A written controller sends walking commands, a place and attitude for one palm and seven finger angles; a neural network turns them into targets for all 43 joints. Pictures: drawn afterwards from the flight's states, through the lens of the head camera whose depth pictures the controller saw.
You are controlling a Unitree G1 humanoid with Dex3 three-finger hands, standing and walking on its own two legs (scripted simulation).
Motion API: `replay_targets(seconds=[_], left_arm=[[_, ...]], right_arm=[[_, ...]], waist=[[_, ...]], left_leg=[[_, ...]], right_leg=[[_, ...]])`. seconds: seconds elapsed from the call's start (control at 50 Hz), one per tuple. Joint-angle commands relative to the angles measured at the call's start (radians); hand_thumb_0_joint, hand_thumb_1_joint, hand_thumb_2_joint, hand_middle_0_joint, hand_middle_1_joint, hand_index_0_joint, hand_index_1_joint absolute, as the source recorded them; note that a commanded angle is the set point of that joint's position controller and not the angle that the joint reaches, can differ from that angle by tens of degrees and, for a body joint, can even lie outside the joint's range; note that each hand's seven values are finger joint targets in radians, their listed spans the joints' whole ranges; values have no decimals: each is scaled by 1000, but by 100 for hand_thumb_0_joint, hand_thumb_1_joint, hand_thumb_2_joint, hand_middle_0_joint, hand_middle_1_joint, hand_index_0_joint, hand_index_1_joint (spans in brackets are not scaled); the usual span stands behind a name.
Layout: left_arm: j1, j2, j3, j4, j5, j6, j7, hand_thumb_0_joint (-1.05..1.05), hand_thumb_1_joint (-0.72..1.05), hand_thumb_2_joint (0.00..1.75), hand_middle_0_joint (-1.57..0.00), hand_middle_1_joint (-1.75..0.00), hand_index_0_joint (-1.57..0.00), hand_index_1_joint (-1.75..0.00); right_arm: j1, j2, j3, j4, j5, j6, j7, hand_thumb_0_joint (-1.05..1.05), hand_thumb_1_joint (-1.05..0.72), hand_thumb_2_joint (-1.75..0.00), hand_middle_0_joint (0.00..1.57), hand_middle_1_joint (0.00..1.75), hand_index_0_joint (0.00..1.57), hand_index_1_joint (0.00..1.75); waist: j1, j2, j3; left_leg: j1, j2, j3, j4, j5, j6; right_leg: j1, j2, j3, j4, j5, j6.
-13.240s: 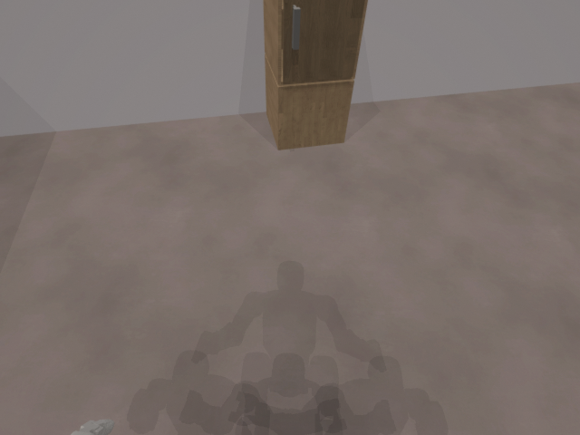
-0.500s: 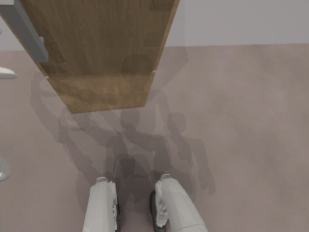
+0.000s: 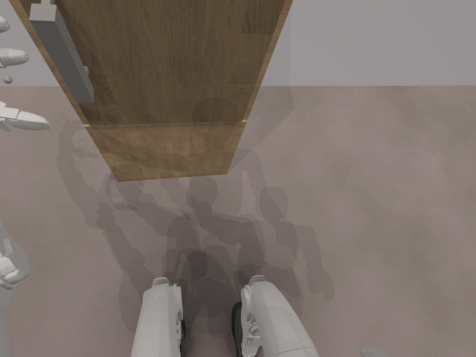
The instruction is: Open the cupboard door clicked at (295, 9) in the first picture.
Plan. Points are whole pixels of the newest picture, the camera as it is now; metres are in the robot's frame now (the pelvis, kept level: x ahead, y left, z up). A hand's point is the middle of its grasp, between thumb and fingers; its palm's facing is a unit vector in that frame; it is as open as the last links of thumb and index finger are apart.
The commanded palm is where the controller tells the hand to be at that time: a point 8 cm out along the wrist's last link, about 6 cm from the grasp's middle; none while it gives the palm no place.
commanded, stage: slide the fingers in behind the handle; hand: left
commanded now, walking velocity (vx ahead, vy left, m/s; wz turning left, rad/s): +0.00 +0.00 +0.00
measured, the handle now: (68, 49) +0.57 +0.23 +0.05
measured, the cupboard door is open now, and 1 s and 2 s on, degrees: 0 0 0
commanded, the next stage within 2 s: close the thumb around the handle in 1.70 s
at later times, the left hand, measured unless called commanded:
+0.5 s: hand (34, 76) +0.52 +0.27 +0.05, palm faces +0.09 -1.00 -0.03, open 14.0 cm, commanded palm +0.51 +0.29 +0.05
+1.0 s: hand (61, 77) +0.52 +0.24 +0.05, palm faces +0.09 -1.00 -0.02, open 14.0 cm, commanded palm +0.50 +0.26 +0.05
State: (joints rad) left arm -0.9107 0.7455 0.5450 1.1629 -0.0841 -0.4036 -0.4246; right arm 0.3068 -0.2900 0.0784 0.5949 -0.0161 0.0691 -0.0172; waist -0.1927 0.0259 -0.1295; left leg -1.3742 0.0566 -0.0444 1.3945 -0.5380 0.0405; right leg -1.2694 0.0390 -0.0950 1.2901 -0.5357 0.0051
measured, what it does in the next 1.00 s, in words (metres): stands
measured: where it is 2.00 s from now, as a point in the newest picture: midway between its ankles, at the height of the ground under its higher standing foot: (210, 351)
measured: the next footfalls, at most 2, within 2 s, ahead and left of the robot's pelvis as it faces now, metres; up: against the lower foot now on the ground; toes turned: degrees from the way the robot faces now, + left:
none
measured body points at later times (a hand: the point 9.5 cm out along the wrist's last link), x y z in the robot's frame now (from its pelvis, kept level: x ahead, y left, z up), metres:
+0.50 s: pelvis +0.00 +0.00 +0.00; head +0.18 +0.04 +0.41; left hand +0.51 +0.32 +0.06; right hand +0.02 -0.27 -0.10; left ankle +0.04 +0.09 -0.60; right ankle +0.03 -0.13 -0.60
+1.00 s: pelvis +0.01 -0.01 +0.01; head +0.18 +0.03 +0.42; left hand +0.51 +0.29 +0.05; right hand +0.04 -0.27 -0.10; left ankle +0.04 +0.09 -0.60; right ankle +0.03 -0.13 -0.60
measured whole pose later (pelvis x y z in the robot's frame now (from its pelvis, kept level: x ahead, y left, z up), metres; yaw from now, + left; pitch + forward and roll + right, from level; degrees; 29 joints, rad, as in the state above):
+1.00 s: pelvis +0.01 -0.01 +0.01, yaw +0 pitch +29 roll -6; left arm -0.90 0.59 0.47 1.13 -0.08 -0.42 -0.29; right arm 0.32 -0.26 0.06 0.62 -0.02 0.08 0.00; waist -0.19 0.04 -0.14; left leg -1.34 0.06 -0.03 1.37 -0.54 0.03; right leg -1.25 0.04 -0.08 1.28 -0.54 0.00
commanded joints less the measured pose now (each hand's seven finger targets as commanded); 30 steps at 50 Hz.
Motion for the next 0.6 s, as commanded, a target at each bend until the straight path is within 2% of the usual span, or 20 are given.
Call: replay_targets(seconds=[0.0, 0.04, 0.08, 0.1, 0.12, 0.14, 0.16, 0.2, 0.22, 0.24, 0.28, 0.3, 0.34, 0.36, 0.4, 0.42, 0.48, 0.52, 0.56, 0.58], left_arm=[[-387, 288, 7, -176, -25, -43, -8, 0, -50, 30, -30, -120, -30, -120], [-419, 263, -13, -191, -23, -39, -4, 0, -50, 30, -30, -120, -30, -120], [-434, 315, 24, -211, -20, -43, 6, 0, -50, 30, -30, -120, -30, -120], [-431, 299, 12, -219, -19, -45, 10, 0, -50, 30, -30, -120, -30, -120], [-435, 277, 2, -211, -23, -43, 14, 0, -50, 30, -30, -120, -30, -120], [-443, 283, 5, -226, -25, -50, 15, 0, -50, 30, -30, -120, -30, -120], [-424, 269, 0, -213, -23, -46, 16, 0, -50, 30, -30, -120, -30, -120], [-428, 277, 2, -216, -20, -40, 21, 0, -50, 30, -30, -120, -30, -120], [-408, 291, 15, -197, -17, -33, 25, 0, -50, 30, -30, -120, -30, -120], [-418, 278, 6, -212, -16, -37, 28, 0, -50, 30, -30, -120, -30, -120], [-394, 279, 18, -233, -19, -37, 37, 0, -50, 30, -30, -120, -30, -120], [-379, 281, 24, -223, -17, -34, 41, 0, -50, 30, -30, -120, -30, -120], [-386, 270, 22, -225, -21, -37, 47, 0, -50, 30, -30, -120, -30, -120], [-388, 293, 34, -227, -18, -38, 51, 0, -50, 30, -30, -120, -30, -120], [-359, 271, 27, -237, -18, -42, 54, 0, -50, 30, -30, -120, -30, -120], [-379, 235, -8, -238, -18, -42, 55, 0, -50, 30, -30, -120, -30, -120], [-377, 215, -11, -248, -21, -56, 65, 0, -50, 30, -30, -120, -30, -120], [-404, 175, -40, -241, -23, -55, 73, 0, -50, 30, -30, -120, -30, -120], [-392, 194, -18, -238, -23, -62, 81, 0, -50, 30, -30, -120, -30, -120], [-392, 168, -36, -230, -25, -60, 82, 0, -50, 30, -30, -120, -30, -120]], right_arm=[[191, -218, -77, -26, 1, 3, -21, 0, -90, -90, 20, 30, 20, 30], [193, -217, -78, -24, -1, -1, -23, 0, -90, -90, 20, 30, 20, 30], [200, -220, -79, -21, -4, -1, -25, 0, -90, -90, 20, 30, 20, 30], [200, -217, -79, -20, -4, -1, -24, 0, -90, -90, 20, 30, 20, 30], [197, -212, -78, -18, -5, -3, -21, 0, -90, -90, 20, 30, 20, 30], [203, -212, -77, -14, -5, -5, -21, 0, -90, -90, 20, 30, 20, 30], [205, -212, -78, -14, -5, -4, -19, 0, -90, -90, 20, 30, 20, 30], [203, -209, -77, -13, -4, -3, -19, 0, -90, -90, 20, 30, 20, 30], [207, -209, -75, -14, -4, -1, -19, 0, -90, -90, 20, 30, 20, 30], [209, -207, -76, -14, -5, -2, -18, 0, -90, -90, 20, 30, 20, 30], [208, -204, -79, -19, -6, 0, -14, 0, -90, -90, 20, 30, 20, 30], [209, -203, -79, -20, -5, 1, -14, 0, -90, -90, 20, 30, 20, 30], [209, -197, -77, -18, -4, -2, -11, 0, -90, -90, 20, 30, 20, 30], [210, -202, -78, -16, -5, 0, -12, 0, -90, -90, 20, 30, 20, 30], [209, -195, -81, -21, -4, 0, -9, 0, -90, -90, 20, 30, 20, 30], [206, -194, -80, -15, -4, 0, -8, 0, -90, -90, 20, 30, 20, 30], [207, -194, -87, -9, -5, -2, -6, 0, -90, -90, 20, 30, 20, 30], [207, -192, -87, -1, -5, -3, -6, 0, -90, -90, 20, 30, 20, 30], [211, -195, -89, -1, -7, -4, -9, 0, -90, -90, 20, 30, 20, 30], [207, -190, -89, -1, -6, -5, -7, 0, -90, -90, 20, 30, 20, 30]], waist=[[-5, 235, -521], [-14, 258, -527], [-5, 257, -563], [-5, 270, -574], [-12, 255, -562], [-10, 274, -560], [-8, 258, -572], [-9, 257, -573], [0, 244, -561], [-6, 261, -559], [8, 264, -590], [7, 238, -580], [3, 229, -563], [4, 233, -568], [14, 242, -578], [-4, 230, -557], [1, 240, -559], [-16, 219, -537], [-4, 225, -553], [-9, 223, -547]], left_leg=[[607, 6, -98, -172, 362, -16], [626, 7, -108, -171, 356, -17], [632, 8, -109, -168, 375, -20], [639, 8, -106, -164, 380, -19], [619, 7, -101, -162, 359, -17], [641, 8, -109, -166, 380, -20], [639, 7, -105, -165, 388, -19], [611, 6, -94, -156, 383, -14], [593, 5, -92, -159, 378, -15], [614, 7, -95, -161, 396, -15], [621, 6, -90, -163, 410, -16], [600, 6, -84, -161, 403, -13], [573, 4, -78, -155, 401, -8], [577, 6, -76, -156, 408, -9], [579, 3, -68, -158, 415, -10], [583, 5, -71, -163, 405, -10], [612, 6, -81, -171, 402, -15], [597, 3, -79, -175, 365, -11], [604, 1, -79, -175, 386, -13], [598, -1, -76, -174, 386, -12]], right_leg=[[50, 17, 21, -133, 187, -34], [13, 14, 18, -124, 181, -36], [33, 14, 19, -124, 191, -35], [31, 15, 22, -125, 192, -35], [37, 16, 23, -130, 187, -33], [30, 16, 20, -125, 194, -37], [39, 16, 20, -128, 198, -35], [58, 16, 27, -130, 204, -33], [73, 17, 24, -129, 203, -33], [58, 17, 23, -127, 210, -35], [82, 17, 26, -132, 221, -33], [98, 18, 29, -136, 224, -32], [111, 20, 33, -134, 233, -32], [117, 19, 32, -135, 237, -31], [133, 19, 37, -139, 246, -30], [121, 19, 34, -144, 239, -30], [98, 17, 31, -145, 226, -32], [94, 17, 31, -153, 210, -29], [102, 15, 33, -149, 221, -32], [106, 15, 33, -151, 224, -31]])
